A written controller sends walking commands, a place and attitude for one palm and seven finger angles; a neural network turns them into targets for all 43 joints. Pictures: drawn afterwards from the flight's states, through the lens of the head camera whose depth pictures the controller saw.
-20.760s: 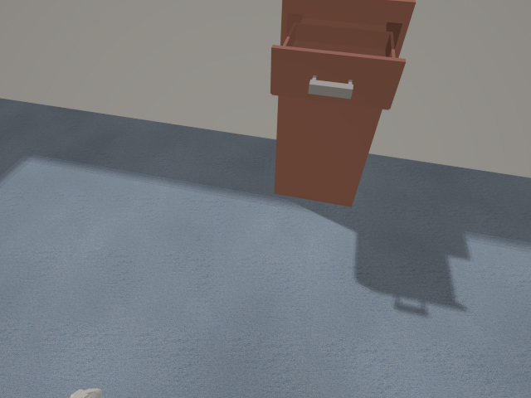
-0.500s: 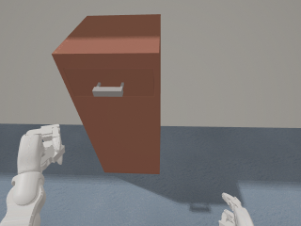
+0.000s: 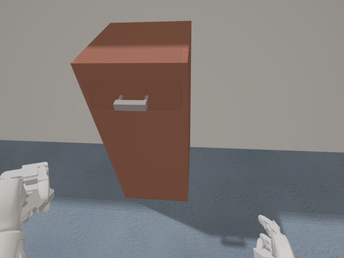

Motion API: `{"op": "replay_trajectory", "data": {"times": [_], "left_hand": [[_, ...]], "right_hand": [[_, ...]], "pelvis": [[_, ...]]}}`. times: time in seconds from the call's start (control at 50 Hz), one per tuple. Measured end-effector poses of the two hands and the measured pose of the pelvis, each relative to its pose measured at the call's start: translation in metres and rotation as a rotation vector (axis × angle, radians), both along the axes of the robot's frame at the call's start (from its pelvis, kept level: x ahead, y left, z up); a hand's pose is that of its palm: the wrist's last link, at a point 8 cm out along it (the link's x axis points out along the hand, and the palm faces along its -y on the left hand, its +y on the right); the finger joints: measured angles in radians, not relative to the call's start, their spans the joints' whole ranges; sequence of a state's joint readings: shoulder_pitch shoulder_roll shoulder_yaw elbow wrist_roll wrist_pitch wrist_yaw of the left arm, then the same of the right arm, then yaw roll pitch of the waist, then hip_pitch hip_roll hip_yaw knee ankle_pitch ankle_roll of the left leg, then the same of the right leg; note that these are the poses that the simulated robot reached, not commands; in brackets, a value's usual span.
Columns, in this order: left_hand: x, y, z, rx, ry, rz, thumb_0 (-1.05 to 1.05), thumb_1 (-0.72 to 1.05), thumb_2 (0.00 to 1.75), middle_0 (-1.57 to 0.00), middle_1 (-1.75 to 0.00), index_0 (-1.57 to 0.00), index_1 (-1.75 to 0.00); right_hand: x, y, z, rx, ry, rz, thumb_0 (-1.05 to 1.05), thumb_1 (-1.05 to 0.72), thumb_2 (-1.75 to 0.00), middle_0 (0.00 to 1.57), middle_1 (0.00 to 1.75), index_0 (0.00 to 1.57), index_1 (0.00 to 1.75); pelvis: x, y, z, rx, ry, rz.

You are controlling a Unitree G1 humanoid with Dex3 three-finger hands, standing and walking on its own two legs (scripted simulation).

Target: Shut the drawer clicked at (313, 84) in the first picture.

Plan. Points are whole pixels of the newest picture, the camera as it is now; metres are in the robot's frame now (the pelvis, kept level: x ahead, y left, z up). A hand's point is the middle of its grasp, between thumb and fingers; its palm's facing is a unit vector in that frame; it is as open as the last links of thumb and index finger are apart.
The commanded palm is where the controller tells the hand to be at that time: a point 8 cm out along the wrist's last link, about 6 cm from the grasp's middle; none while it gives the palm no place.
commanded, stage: step back with the hand held close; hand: left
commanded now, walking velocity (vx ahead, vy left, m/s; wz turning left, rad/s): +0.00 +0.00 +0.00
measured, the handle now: (132, 101) +0.62 +0.24 +0.03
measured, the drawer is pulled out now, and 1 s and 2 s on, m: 0.00 0.00 0.00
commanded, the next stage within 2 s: stop stepping back and stand still in 1.42 s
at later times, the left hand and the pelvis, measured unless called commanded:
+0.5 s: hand (38, 193) +0.17 +0.27 +0.15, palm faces +0.31 -0.80 -0.50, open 3.2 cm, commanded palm +0.11 +0.31 +0.17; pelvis -0.02 +0.03 -0.01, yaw -1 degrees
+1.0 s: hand (2, 221) +0.12 +0.28 +0.16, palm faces +0.38 -0.79 -0.48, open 3.2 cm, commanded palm +0.05 +0.32 +0.17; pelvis -0.07 +0.04 -0.01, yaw +2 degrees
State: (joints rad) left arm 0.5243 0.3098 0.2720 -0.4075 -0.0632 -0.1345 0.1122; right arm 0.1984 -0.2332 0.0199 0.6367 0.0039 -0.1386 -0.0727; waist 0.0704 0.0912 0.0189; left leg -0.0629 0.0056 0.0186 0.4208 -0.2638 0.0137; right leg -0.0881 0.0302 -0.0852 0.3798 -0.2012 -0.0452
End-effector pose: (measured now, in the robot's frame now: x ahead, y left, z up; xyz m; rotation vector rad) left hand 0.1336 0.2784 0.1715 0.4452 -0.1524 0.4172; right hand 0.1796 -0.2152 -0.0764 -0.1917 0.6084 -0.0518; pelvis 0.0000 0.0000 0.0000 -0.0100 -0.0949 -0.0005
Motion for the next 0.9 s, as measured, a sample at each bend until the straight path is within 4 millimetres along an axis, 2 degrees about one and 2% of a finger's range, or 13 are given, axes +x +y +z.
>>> {"op": "replay_trajectory", "data": {"times": [0.1,0.18,0.36,0.52,0.7,0.9], "left_hand": [[0.006,0.000,0.002,0.005,-0.011,-0.017,0.01,0.89,0.90,-1.41,-1.60,-1.41,-1.60],[0.012,0.008,0.010,0.058,-0.037,-0.030,0.01,0.89,0.90,-1.41,-1.60,-1.41,-1.60],[0.016,0.015,-0.006,0.074,0.067,-0.101,0.01,0.89,0.90,-1.41,-1.60,-1.41,-1.60],[0.001,0.029,0.002,0.132,0.031,-0.112,0.01,0.89,0.90,-1.41,-1.60,-1.41,-1.60],[-0.028,0.028,0.002,0.140,-0.031,-0.105,0.01,0.89,0.90,-1.41,-1.60,-1.41,-1.60],[-0.049,0.035,-0.001,0.109,-0.106,-0.126,0.01,0.88,0.90,-1.41,-1.60,-1.41,-1.60]], "right_hand": [[-0.001,0.003,0.001,0.003,0.000,-0.001,0.01,-0.90,-0.89,0.20,0.30,0.20,0.30],[-0.007,0.000,0.000,-0.005,0.040,-0.020,0.01,-0.90,-0.89,0.20,0.30,0.20,0.30],[-0.033,-0.010,-0.005,-0.061,0.150,-0.115,0.01,-0.90,-0.89,0.20,0.30,0.20,0.30],[-0.046,0.001,-0.003,-0.075,0.140,-0.123,0.01,-0.90,-0.89,0.20,0.30,0.20,0.30],[-0.057,0.016,-0.001,-0.054,0.067,-0.083,0.01,-0.90,-0.89,0.20,0.30,0.20,0.30],[-0.097,0.012,-0.002,-0.123,0.115,-0.100,0.01,-0.90,-0.89,0.21,0.30,0.20,0.30]], "pelvis": [[0.002,0.001,0.000,-0.001,0.005,-0.003],[0.000,0.003,0.000,-0.010,0.045,-0.002],[-0.007,0.020,-0.002,0.000,0.101,-0.009],[-0.024,0.029,-0.006,0.008,0.108,-0.014],[-0.049,0.030,-0.013,0.006,0.101,-0.015],[-0.071,0.038,-0.017,-0.026,0.108,-0.003]]}}
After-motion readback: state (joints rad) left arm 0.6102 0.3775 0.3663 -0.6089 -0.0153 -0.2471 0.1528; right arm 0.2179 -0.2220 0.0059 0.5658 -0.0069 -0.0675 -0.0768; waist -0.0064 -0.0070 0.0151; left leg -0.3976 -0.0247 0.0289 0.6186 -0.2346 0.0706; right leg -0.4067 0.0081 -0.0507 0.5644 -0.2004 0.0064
